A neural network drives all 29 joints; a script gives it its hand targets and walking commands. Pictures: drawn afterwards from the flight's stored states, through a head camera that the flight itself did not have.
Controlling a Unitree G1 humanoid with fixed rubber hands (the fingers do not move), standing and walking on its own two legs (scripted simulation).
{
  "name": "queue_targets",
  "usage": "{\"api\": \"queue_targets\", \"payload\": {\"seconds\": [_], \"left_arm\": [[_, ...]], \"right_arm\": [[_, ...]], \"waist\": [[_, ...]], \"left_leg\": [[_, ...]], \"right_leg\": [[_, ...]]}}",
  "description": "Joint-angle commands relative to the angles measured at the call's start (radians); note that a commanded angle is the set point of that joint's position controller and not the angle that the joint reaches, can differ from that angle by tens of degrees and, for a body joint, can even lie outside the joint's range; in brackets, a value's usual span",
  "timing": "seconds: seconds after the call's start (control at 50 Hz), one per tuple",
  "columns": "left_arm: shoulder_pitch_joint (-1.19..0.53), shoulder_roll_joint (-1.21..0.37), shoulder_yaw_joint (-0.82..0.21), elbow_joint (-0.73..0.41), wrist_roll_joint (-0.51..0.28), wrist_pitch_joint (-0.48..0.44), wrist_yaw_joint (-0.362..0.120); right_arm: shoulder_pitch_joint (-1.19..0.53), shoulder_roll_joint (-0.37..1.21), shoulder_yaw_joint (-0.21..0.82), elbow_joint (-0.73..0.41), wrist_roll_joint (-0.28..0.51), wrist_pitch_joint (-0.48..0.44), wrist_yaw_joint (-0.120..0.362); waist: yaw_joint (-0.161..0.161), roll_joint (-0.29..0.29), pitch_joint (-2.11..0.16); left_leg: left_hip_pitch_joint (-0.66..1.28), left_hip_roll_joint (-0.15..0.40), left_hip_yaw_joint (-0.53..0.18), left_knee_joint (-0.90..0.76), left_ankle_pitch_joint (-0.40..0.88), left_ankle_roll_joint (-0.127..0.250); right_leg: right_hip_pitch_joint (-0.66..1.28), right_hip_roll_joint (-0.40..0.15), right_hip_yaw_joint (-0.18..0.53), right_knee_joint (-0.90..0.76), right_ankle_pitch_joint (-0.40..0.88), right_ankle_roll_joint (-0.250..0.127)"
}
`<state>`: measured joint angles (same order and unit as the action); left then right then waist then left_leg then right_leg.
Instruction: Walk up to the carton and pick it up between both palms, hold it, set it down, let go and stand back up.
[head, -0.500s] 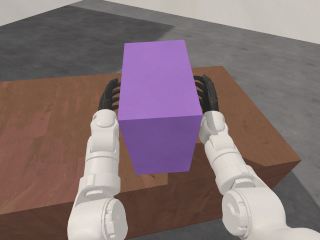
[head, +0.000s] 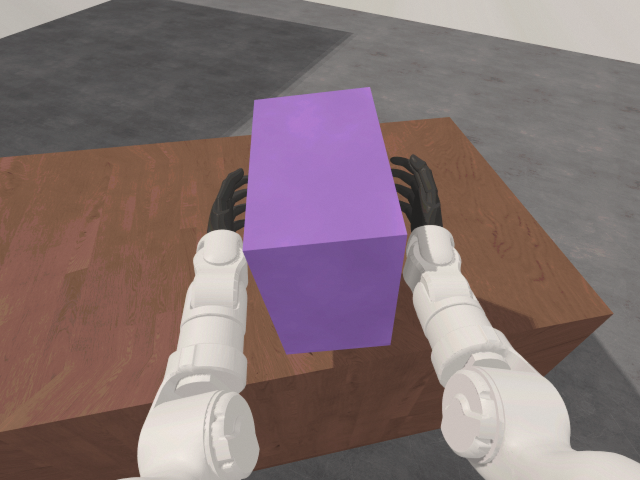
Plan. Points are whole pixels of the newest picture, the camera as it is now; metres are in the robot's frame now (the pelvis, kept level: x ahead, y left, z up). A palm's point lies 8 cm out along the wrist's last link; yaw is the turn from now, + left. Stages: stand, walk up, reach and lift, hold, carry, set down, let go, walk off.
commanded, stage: set down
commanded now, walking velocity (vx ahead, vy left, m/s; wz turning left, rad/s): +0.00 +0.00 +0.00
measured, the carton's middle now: (325, 228) +0.45 +0.01 +0.06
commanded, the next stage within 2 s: none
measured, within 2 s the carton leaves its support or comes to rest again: neither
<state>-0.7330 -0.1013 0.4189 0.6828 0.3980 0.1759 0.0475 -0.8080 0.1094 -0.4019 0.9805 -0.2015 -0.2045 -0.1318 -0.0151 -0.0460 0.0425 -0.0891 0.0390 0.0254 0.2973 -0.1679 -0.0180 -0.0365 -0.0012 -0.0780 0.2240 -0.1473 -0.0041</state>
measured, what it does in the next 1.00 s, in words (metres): stands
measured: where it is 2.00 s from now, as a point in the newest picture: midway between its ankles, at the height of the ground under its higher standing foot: outside the picture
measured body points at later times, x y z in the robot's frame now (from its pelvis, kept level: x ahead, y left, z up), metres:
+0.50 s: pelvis +0.01 +0.00 +0.00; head +0.03 +0.02 +0.45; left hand +0.42 +0.14 +0.08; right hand +0.43 -0.12 +0.10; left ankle +0.00 +0.13 -0.75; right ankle -0.01 -0.11 -0.75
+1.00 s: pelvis +0.01 +0.00 +0.00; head +0.08 +0.01 +0.44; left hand +0.44 +0.13 +0.05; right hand +0.44 -0.13 +0.07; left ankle +0.00 +0.13 -0.75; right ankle -0.01 -0.11 -0.75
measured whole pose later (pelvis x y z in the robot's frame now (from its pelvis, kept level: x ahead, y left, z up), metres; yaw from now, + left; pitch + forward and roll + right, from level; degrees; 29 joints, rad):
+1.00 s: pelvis +0.01 +0.00 +0.00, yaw -1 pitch +8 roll +0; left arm -0.78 -0.11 0.54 0.89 0.45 -0.03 0.06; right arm -0.84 0.16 -0.66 1.00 -0.47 -0.28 -0.08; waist 0.00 -0.03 -0.02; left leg -0.28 0.05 0.06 0.31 -0.17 -0.02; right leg -0.25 0.00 -0.07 0.27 -0.16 -0.01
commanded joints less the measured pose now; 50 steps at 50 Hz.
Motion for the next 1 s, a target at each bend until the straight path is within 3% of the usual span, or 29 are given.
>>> {"api": "queue_targets", "payload": {"seconds": [0.0,0.52,0.98], "left_arm": [[-0.632,-0.509,-0.294,-0.070,-0.041,-0.097,-0.115],[-0.653,-0.485,-0.180,0.041,0.018,-0.188,-0.077],[-0.679,-0.465,-0.103,0.151,0.053,-0.297,-0.054]], "right_arm": [[-0.526,0.466,0.234,-0.061,-0.065,-0.035,0.132],[-0.495,0.493,0.069,0.019,-0.220,-0.066,0.173],[-0.475,0.522,-0.022,0.081,-0.330,-0.106,0.185]], "waist": [[-0.004,0.060,-0.489],[0.008,0.066,-0.545],[0.011,0.061,-0.649]], "left_leg": [[0.081,-0.040,0.090,0.008,0.329,-0.026],[0.024,-0.023,0.103,0.013,0.344,-0.022],[-0.084,-0.014,0.110,0.032,0.396,-0.009]], "right_leg": [[0.178,0.026,-0.048,0.058,0.396,0.043],[0.117,0.020,-0.042,0.086,0.402,0.036],[0.091,0.010,-0.029,0.144,0.518,0.032]]}}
